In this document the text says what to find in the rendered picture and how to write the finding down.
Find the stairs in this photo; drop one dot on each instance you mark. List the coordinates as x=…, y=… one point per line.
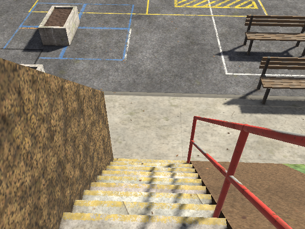
x=135, y=193

